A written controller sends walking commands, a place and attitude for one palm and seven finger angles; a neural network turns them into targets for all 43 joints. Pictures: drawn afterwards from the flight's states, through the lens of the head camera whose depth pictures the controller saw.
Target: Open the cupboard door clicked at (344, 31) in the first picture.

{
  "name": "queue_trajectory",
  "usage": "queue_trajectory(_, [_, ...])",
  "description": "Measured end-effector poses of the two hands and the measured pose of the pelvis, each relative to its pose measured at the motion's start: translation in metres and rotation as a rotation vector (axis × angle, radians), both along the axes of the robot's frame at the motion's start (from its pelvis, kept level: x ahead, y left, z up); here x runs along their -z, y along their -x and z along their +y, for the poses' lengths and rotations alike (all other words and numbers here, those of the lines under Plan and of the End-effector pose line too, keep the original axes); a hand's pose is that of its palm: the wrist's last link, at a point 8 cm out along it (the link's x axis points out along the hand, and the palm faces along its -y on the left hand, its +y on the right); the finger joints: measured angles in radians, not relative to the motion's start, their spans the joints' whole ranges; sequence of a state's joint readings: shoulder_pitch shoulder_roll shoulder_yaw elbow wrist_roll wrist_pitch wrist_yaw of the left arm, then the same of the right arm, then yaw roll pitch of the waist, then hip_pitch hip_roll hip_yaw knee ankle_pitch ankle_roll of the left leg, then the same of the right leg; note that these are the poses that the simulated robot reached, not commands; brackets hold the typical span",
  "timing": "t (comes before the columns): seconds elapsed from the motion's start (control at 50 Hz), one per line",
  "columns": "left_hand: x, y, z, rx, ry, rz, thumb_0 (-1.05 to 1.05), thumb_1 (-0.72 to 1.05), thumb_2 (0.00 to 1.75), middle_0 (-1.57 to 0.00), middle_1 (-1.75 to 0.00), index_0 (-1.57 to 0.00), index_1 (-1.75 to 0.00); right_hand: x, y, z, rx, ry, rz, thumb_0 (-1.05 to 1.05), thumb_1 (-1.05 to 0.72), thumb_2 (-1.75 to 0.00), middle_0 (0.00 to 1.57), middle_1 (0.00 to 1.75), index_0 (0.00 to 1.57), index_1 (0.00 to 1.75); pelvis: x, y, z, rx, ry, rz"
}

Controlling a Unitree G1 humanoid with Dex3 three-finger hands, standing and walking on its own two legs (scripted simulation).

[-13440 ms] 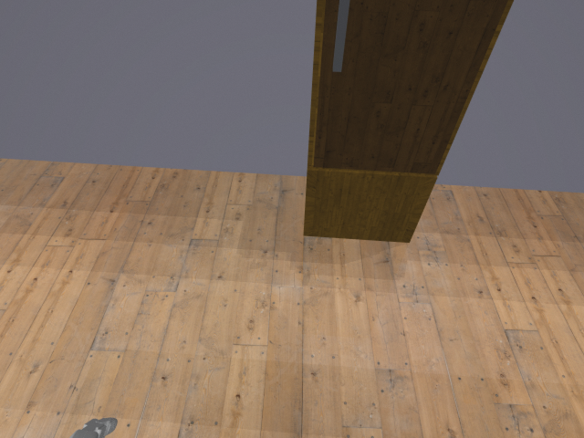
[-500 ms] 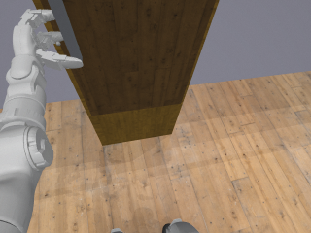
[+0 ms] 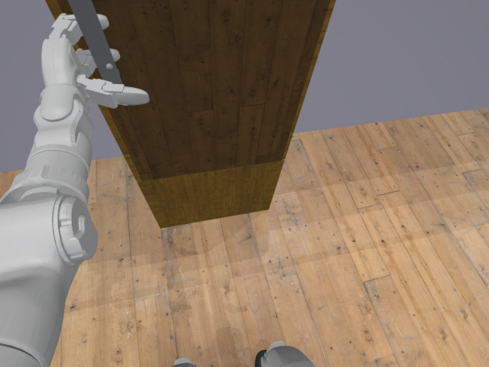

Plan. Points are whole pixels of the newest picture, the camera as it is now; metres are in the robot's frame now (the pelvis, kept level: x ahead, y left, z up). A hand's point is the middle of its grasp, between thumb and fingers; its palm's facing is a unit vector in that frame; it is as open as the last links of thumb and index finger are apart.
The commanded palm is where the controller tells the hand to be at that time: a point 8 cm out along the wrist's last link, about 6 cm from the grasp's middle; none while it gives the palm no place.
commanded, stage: slide the fingers in behind the handle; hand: left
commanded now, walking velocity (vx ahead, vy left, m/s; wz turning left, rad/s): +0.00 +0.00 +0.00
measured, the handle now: (100, 41) +0.61 +0.16 +0.15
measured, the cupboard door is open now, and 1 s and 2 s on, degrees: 0 1 24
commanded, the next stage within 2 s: close the thumb around the handle in 0.40 s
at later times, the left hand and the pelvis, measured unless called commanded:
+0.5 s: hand (116, 66) +0.55 +0.13 +0.15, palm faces +0.10 -1.00 -0.01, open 14.1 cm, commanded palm +0.52 +0.18 +0.14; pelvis +0.00 +0.00 +0.00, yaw +0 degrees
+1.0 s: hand (115, 67) +0.54 +0.13 +0.15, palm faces +0.10 -1.00 -0.01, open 7.8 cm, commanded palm +0.51 +0.18 +0.14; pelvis +0.01 -0.01 +0.00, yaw +0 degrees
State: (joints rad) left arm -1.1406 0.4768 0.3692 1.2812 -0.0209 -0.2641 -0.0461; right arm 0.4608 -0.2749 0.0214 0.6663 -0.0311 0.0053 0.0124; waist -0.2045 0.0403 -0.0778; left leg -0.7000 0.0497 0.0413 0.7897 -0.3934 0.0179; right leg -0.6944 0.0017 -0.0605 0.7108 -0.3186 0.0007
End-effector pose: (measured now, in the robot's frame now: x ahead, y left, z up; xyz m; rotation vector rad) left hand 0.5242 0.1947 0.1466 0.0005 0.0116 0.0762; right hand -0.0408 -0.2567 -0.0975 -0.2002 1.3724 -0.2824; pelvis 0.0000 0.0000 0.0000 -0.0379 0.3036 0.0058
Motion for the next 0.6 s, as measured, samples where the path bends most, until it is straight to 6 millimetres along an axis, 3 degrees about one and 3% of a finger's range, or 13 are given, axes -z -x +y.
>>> queue_trajectory(0.08, [-0.001,-0.001,-0.010,0.005,0.006,0.002,-0.01,-0.50,0.30,-0.30,-1.20,-0.30,-1.20,0.000,0.011,0.000,0.008,-0.005,0.025,0.00,-0.90,-0.90,0.20,0.30,0.21,0.30,0.000,0.002,0.000,0.002,-0.001,0.001])
queue_trajectory(0.28, [-0.002,0.000,-0.011,-0.017,-0.008,-0.004,-0.01,-0.50,0.30,-0.30,-1.20,-0.29,-1.20,-0.001,0.025,0.002,0.028,-0.016,0.043,0.00,-0.90,-0.90,0.20,0.30,0.21,0.30,-0.001,0.003,-0.002,0.011,-0.006,-0.001])
queue_trajectory(0.6, [-0.003,0.005,-0.011,-0.018,-0.010,-0.008,-0.01,-0.47,0.31,-0.28,-1.20,-0.27,-1.20,0.001,0.000,-0.005,0.000,-0.012,-0.009,0.00,-0.90,-0.90,0.20,0.30,0.21,0.30,-0.002,-0.001,-0.004,0.004,-0.007,-0.008])
